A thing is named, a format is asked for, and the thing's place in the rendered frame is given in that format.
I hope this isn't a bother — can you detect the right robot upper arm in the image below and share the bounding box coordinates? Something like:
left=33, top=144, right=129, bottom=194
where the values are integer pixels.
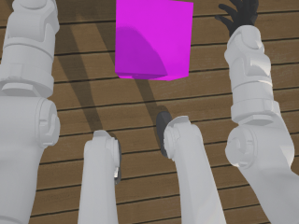
left=225, top=124, right=299, bottom=224

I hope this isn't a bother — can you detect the right robot hand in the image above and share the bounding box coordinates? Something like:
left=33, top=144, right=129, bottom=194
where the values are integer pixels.
left=214, top=0, right=259, bottom=37

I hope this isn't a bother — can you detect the left robot upper arm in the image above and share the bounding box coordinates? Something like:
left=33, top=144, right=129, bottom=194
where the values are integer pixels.
left=0, top=96, right=61, bottom=224

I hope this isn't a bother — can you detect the robot right foot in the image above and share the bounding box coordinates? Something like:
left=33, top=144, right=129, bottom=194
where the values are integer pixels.
left=156, top=111, right=173, bottom=158

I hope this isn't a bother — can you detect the right robot forearm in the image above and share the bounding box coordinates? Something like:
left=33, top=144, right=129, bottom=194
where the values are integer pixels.
left=224, top=25, right=295, bottom=156

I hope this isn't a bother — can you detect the right robot thigh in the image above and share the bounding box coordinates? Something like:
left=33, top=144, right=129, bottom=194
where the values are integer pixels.
left=164, top=121, right=227, bottom=224

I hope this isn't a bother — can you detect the left robot forearm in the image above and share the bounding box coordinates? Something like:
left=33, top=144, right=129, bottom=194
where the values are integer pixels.
left=0, top=0, right=60, bottom=98

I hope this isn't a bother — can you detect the carton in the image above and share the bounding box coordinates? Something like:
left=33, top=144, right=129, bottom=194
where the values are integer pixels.
left=115, top=0, right=193, bottom=81

